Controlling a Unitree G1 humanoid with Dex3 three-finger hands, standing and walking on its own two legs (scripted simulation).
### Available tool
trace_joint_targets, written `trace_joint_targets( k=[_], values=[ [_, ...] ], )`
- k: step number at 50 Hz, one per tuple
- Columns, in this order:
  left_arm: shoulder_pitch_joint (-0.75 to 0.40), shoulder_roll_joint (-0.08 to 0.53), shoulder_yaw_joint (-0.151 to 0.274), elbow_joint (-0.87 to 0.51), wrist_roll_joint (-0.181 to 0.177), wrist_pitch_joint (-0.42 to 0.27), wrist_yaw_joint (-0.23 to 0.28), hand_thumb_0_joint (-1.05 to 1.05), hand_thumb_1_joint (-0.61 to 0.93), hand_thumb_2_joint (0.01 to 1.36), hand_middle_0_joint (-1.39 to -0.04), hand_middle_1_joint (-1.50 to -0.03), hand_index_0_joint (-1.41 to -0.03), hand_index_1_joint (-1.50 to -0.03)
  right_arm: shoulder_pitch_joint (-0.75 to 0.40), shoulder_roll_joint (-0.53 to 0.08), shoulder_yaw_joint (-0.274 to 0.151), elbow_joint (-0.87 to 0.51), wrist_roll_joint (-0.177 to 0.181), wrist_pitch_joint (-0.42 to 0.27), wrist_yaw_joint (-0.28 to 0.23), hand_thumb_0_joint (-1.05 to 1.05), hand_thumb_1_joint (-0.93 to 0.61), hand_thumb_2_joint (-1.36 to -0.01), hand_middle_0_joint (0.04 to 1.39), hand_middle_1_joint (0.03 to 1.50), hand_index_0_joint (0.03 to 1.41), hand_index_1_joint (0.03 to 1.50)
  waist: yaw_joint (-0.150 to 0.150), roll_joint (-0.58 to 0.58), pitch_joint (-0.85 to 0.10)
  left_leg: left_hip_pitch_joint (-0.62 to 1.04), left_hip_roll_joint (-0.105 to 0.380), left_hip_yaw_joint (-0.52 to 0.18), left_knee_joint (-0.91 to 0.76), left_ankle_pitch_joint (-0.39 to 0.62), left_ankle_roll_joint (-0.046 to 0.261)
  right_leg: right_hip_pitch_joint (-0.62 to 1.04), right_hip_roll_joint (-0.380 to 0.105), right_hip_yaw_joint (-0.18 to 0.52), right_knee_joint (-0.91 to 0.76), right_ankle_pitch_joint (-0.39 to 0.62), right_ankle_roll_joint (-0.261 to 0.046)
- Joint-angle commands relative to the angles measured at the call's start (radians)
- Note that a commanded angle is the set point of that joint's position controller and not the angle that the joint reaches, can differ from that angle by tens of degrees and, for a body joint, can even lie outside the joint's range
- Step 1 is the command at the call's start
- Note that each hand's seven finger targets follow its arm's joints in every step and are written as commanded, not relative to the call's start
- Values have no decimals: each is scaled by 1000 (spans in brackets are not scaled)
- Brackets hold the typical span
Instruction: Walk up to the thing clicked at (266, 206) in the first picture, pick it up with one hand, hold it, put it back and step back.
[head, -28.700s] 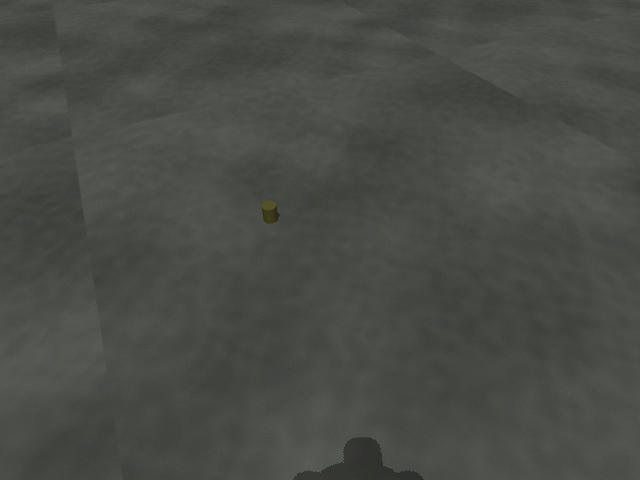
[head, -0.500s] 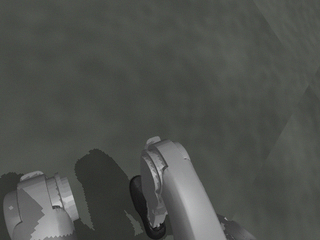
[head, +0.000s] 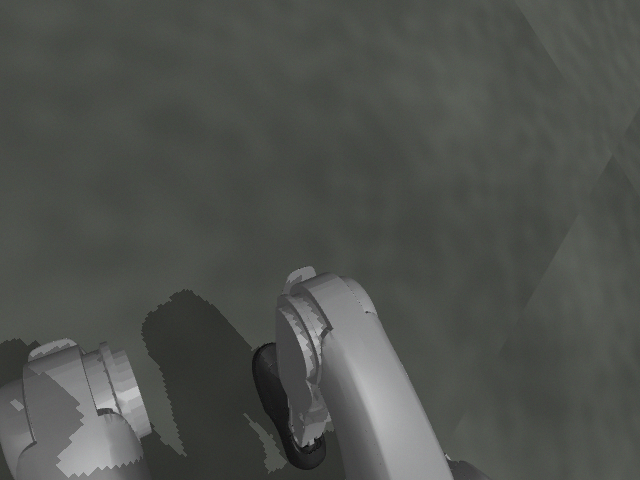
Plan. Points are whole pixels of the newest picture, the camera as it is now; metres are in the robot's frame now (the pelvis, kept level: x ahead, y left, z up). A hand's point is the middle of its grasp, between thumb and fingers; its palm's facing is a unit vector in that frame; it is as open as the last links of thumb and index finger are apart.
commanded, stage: close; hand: left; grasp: from above
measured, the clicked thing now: out of the picture +0.43 +0.32 -0.26
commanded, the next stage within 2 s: settle in 1.46 s
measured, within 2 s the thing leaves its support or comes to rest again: leaves its support in 1.98 s
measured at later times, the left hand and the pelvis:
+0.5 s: hand out of the picture +0.43 +0.32 -0.24, palm faces -0.43 -0.20 -0.88, open 13.1 cm; pelvis +0.00 +0.00 +0.00, yaw +0 degrees
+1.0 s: hand out of the picture +0.42 +0.31 -0.24, palm faces -0.42 -0.12 -0.90, open 10.8 cm; pelvis +0.00 +0.00 +0.00, yaw +0 degrees
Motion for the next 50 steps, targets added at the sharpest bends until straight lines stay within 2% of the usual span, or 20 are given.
trace_joint_targets(
  k=[1,5,10,12,13,14,15,17,21,22,27,29,32,33,35,36,40,44,47,50],
  values=[
    [-250,186,-20,-84,44,-4,107,0,-375,923,-126,-1044,-149,-1019,134,-324,-97,7,-6,-15,-11,0,-886,-897,200,300,200,300,-37,480,-588,459,31,109,-292,166,20,311,36,-121,-193,175,-88],
    [-270,164,-32,-71,54,51,168,0,-348,897,-142,-1025,-167,-998,117,-335,-108,28,-13,-34,0,0,-888,-897,200,300,200,300,-40,515,-580,485,37,92,-324,170,8,271,34,-126,-187,178,-89],
    [-293,158,-37,-38,18,134,193,0,-341,855,-146,-1007,-175,-976,114,-339,-110,27,-3,-49,17,0,-891,-898,200,300,200,300,-56,487,-579,438,38,98,-310,160,20,283,32,-108,-204,185,-88],
    [-328,188,-8,-61,0,153,180,0,-331,826,-143,-1010,-178,-972,123,-347,-114,18,6,-59,25,0,-890,-898,200,300,200,300,-50,497,-590,452,42,89,-304,180,19,273,25,-109,-185,201,-85],
    [-339,226,30,-66,-9,161,175,0,-332,830,-147,-1005,-180,-969,108,-358,-115,2,8,-65,27,0,-891,-898,200,300,200,300,-44,497,-602,460,42,82,-306,192,17,269,19,-111,-173,210,-85],
    [-337,210,24,-51,-17,169,155,0,-324,817,-154,-1004,-189,-967,105,-355,-113,-4,15,-74,30,0,-893,-899,200,300,200,300,-54,499,-585,460,41,86,-294,193,18,273,15,-108,-168,215,-84],
    [-317,241,53,-32,-28,173,145,0,-327,817,-157,-1002,-190,-967,121,-360,-115,10,13,-71,30,0,-894,-900,200,300,200,300,-56,495,-594,451,40,91,-300,195,19,307,20,-105,-178,217,-85],
    [-283,254,77,-30,-29,174,115,0,-319,810,-167,-993,-199,-958,140,-347,-116,6,13,-69,31,0,-896,-901,200,300,200,300,-41,496,-607,446,36,95,-295,213,21,328,22,-105,-175,222,-87],
    [-288,228,49,-52,-38,153,45,0,-281,850,-215,-1001,-239,-976,144,-351,-123,-1,18,-68,27,0,-899,-903,200,300,200,300,-55,485,-605,434,29,105,-288,220,29,342,22,-99,-186,226,-87],
    [-271,245,62,-43,-44,143,35,0,-258,863,-226,-1007,-250,-982,139,-335,-108,-1,20,-64,24,0,-895,-901,200,300,200,300,-43,456,-607,422,29,96,-294,209,30,339,21,-106,-190,214,-86],
    [-253,229,20,-73,-39,80,-4,0,-231,804,-239,-986,-270,-953,169,-332,-99,-5,19,-38,16,0,-895,-901,200,300,200,300,-54,439,-617,417,29,114,-270,241,37,398,30,-98,-206,244,-82],
    [-257,256,35,-97,-35,52,7,0,-193,813,-261,-994,-294,-959,173,-340,-96,-10,25,-28,5,0,-893,-900,200,300,200,300,-43,443,-622,422,27,106,-279,238,32,388,27,-107,-203,230,-88],
    [-258,203,0,-74,-23,19,20,0,-174,770,-265,-970,-303,-930,174,-329,-88,-9,11,-22,2,0,-891,-899,200,300,200,300,-62,442,-607,430,31,102,-272,219,30,368,30,-118,-192,221,-86],
    [-254,212,6,-73,-21,9,29,0,-165,767,-269,-972,-308,-931,169,-323,-83,-6,11,-19,-2,0,-890,-899,200,300,200,300,-55,436,-621,427,33,102,-273,221,31,380,36,-116,-200,224,-84],
    [-274,201,-17,-69,-20,-1,41,0,-125,777,-289,-981,-330,-937,169,-333,-81,-14,8,-25,-5,0,-889,-897,200,300,200,300,-71,439,-591,423,32,104,-270,190,31,365,30,-118,-198,205,-81],
    [-286,224,-4,-88,-13,-5,54,0,-118,807,-302,-992,-339,-953,167,-337,-81,-11,6,-29,-8,0,-891,-899,200,300,200,300,-62,441,-589,423,31,104,-271,179,31,353,29,-121,-200,193,-81],
    [-270,197,-32,-73,9,10,100,0,-39,791,-363,-960,-399,-922,139,-338,-88,-1,-2,-40,-15,0,-890,-898,200,300,199,300,-53,471,-579,443,36,103,-296,151,19,346,36,-116,-211,166,-88],
    [-282,194,-31,-86,12,42,132,0,0,790,-396,-941,-431,-903,165,-346,-92,11,-9,-49,-7,0,-890,-898,200,300,200,300,-65,457,-594,445,36,102,-287,192,23,337,32,-124,-209,205,-83],
    [-299,202,-14,-75,-2,65,140,0,38,748,-419,-920,-459,-877,162,-352,-94,8,-1,-57,2,0,-889,-897,199,300,200,300,-66,463,-607,461,41,92,-281,235,20,339,32,-123,-195,251,-81],
    [-298,182,-18,-47,-21,83,141,0,53,728,-428,-909,-469,-865,151,-352,-97,7,0,-63,2,0,-890,-897,200,300,200,300,-71,456,-573,437,41,94,-300,191,20,349,33,-113,-213,210,-86]
  ],
)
